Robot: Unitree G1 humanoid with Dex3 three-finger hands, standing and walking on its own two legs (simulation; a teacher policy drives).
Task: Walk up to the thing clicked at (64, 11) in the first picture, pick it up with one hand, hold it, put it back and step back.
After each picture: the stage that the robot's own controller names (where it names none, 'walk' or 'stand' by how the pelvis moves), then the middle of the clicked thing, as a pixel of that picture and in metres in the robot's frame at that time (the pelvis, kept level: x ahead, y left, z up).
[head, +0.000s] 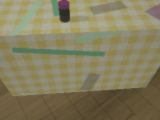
stand; (64, 11) +0.88 +0.13 -0.03
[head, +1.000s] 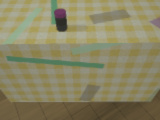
walk; (61, 20) +0.79 +0.19 -0.02
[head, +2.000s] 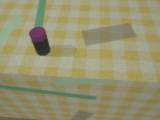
stand; (40, 42) +0.54 +0.23 -0.01
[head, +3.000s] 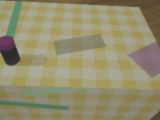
walk; (9, 51) +0.52 +0.32 +0.00
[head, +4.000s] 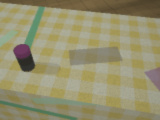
stand; (25, 58) +0.50 +0.29 -0.03
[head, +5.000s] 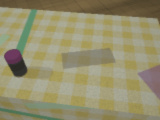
stand; (16, 63) +0.48 +0.31 -0.03
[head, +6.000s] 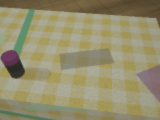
stand; (13, 64) +0.47 +0.32 -0.03
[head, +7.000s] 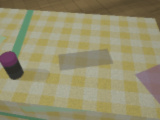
stand; (12, 66) +0.47 +0.33 -0.03
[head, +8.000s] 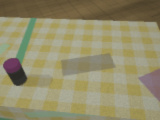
rise first; (15, 72) +0.45 +0.33 -0.03
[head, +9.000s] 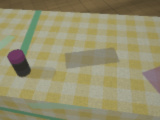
go down; (20, 63) +0.47 +0.33 -0.02
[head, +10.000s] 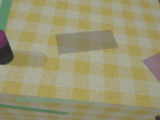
go down; out of the picture +0.45 +0.29 +0.01
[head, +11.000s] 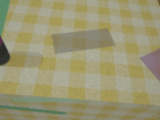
approach; out of the picture +0.46 +0.30 +0.02
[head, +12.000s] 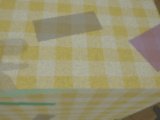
close; out of the picture +0.48 +0.32 +0.05
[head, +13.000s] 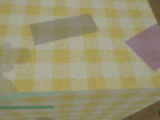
lift; out of the picture +0.45 +0.30 +0.05
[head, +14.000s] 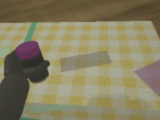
lift; (33, 62) +0.35 +0.17 +0.17
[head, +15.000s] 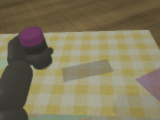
hold; (37, 49) +0.36 +0.15 +0.23
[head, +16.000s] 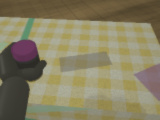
hold; (28, 61) +0.34 +0.18 +0.16
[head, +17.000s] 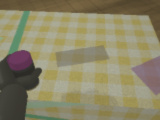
hold; (24, 71) +0.34 +0.21 +0.10
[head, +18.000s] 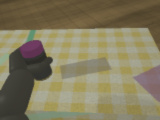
crouch; (37, 61) +0.36 +0.16 +0.17
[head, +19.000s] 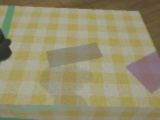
lower; out of the picture +0.45 +0.28 +0.13
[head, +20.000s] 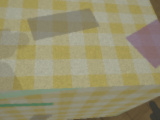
lower; out of the picture +0.49 +0.30 +0.06
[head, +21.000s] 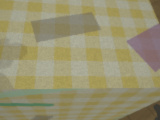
lower; out of the picture +0.46 +0.31 +0.05
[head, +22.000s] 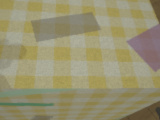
lower; out of the picture +0.46 +0.32 +0.05
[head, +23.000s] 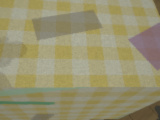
lower; out of the picture +0.46 +0.32 +0.06
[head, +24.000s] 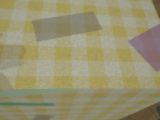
open; out of the picture +0.46 +0.32 +0.05
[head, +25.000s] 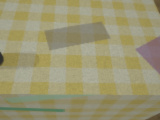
sink last; out of the picture +0.44 +0.31 +0.04
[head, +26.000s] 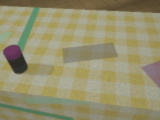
stand; (16, 59) +0.47 +0.34 +0.02
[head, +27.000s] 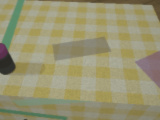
stand; (2, 59) +0.46 +0.33 +0.03
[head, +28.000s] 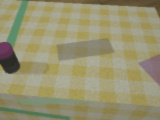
stand; (7, 58) +0.46 +0.31 +0.03
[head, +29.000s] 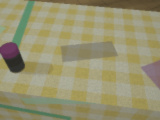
stand; (13, 58) +0.46 +0.31 +0.01
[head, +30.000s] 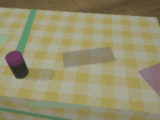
stand; (17, 65) +0.47 +0.30 -0.03
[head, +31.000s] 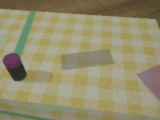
stand; (15, 67) +0.46 +0.31 -0.03
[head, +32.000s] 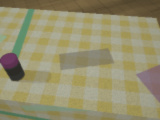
stand; (13, 67) +0.45 +0.32 -0.03
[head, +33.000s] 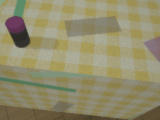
walk; (18, 33) +0.54 +0.27 -0.02
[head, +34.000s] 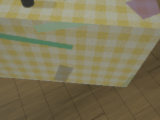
walk; out of the picture +0.81 +0.35 +0.00
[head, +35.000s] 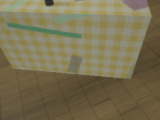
stand; out of the picture +1.12 +0.33 -0.02
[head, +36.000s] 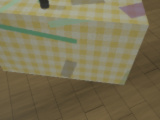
stand; out of the picture +1.07 +0.30 -0.03
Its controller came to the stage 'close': yes
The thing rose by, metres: 0.26
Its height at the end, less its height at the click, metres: +0.00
